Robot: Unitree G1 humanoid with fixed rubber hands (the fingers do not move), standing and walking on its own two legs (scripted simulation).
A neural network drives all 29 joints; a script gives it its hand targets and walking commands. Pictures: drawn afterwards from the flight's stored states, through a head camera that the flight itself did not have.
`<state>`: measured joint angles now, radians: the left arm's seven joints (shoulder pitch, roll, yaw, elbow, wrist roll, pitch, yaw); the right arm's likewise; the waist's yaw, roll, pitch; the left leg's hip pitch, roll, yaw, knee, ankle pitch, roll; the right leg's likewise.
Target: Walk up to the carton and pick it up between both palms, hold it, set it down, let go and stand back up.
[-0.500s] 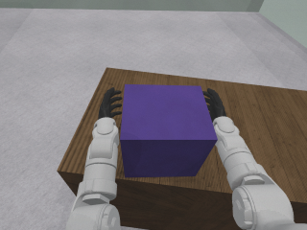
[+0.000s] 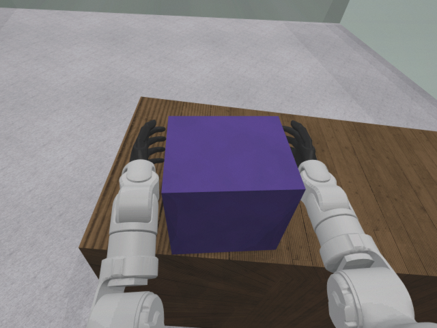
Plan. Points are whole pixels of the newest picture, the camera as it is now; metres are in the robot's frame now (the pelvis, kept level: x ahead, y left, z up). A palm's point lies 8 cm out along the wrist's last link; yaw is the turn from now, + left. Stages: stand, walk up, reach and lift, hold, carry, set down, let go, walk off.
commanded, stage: reach and lift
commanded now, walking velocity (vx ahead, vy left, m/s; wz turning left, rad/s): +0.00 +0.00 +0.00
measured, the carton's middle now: (224, 185) +0.36 +0.00 +0.06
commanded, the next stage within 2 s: hold in 1.48 s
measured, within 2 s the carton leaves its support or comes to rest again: neither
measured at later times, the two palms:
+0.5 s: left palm (138, 143) +0.36 +0.16 +0.16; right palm (319, 149) +0.36 -0.14 +0.17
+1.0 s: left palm (128, 114) +0.35 +0.17 +0.22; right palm (323, 135) +0.36 -0.14 +0.21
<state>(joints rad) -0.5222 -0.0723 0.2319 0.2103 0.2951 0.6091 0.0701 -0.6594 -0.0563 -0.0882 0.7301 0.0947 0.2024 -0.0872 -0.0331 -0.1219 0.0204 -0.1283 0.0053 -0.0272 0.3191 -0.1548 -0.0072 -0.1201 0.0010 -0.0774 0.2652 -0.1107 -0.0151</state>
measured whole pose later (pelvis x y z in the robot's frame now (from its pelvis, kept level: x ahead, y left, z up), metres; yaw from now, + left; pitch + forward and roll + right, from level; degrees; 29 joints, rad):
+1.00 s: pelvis +0.01 +0.02 +0.00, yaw +0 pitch -9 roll -1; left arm -0.61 -0.05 0.26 0.11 0.30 0.72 0.00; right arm -0.64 -0.09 -0.01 0.51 0.20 0.32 -0.19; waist -0.07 -0.04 -0.03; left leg 0.02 0.00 0.01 0.34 -0.20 0.02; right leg 0.04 -0.01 -0.06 0.25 -0.13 0.01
